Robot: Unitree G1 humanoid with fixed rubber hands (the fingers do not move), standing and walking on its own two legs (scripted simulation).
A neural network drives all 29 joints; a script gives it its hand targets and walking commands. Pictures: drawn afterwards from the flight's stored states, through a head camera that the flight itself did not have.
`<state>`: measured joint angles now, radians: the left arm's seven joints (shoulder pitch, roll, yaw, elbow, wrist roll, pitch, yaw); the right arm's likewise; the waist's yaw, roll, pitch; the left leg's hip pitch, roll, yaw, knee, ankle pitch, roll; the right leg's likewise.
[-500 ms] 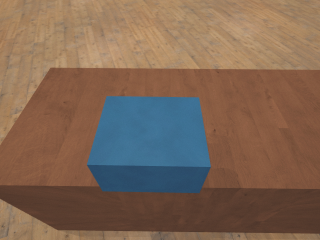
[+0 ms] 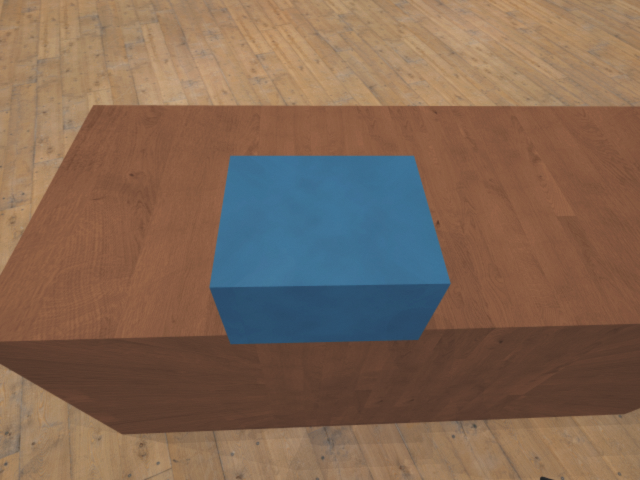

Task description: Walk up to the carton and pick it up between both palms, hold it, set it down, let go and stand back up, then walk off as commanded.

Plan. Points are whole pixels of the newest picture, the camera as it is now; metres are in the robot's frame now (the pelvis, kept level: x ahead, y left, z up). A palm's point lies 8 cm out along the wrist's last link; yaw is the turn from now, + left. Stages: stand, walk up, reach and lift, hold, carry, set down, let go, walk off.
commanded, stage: walk up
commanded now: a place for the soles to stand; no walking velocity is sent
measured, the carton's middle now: (324, 247) +0.45 -0.01 -0.03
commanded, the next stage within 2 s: none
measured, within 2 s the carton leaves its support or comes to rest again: neither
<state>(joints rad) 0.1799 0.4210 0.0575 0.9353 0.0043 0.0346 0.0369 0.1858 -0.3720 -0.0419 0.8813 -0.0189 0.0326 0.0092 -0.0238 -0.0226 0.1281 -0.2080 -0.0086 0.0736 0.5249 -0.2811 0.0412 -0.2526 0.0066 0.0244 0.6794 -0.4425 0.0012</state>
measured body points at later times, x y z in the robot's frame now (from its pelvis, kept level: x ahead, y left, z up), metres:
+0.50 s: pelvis +0.00 +0.00 +0.01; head +0.01 -0.01 +0.46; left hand +0.10 +0.30 -0.11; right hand +0.08 -0.31 -0.11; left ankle +0.00 +0.10 -0.73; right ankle -0.02 -0.11 -0.73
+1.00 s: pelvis +0.07 +0.00 -0.01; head +0.12 +0.00 +0.44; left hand +0.11 +0.32 -0.13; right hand +0.18 -0.31 -0.12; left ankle +0.13 +0.12 -0.74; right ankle -0.01 -0.11 -0.73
